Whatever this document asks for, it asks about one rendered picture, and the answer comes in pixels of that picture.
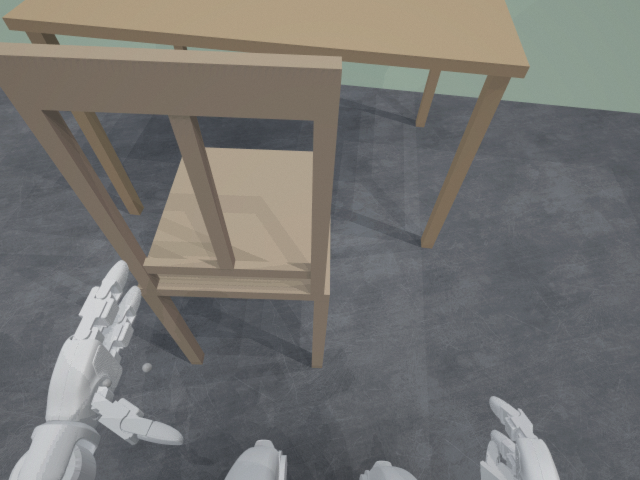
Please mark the left robot shin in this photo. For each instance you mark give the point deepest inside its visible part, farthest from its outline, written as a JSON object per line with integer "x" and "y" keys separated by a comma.
{"x": 266, "y": 443}

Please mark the chair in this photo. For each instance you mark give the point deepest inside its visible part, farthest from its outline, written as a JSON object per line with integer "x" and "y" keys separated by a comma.
{"x": 238, "y": 223}

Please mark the table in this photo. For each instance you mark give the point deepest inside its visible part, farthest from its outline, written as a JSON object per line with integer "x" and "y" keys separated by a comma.
{"x": 467, "y": 36}

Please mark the left robot thigh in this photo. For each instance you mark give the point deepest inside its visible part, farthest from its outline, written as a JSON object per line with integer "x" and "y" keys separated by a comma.
{"x": 259, "y": 463}

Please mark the robot left hand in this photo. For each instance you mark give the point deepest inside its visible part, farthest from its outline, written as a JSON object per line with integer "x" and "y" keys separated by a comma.
{"x": 91, "y": 355}

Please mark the left robot forearm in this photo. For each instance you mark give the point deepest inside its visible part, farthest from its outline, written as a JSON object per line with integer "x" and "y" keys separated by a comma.
{"x": 60, "y": 450}

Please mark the robot right hand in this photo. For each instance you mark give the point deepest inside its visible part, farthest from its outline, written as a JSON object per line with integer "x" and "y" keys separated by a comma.
{"x": 528, "y": 459}

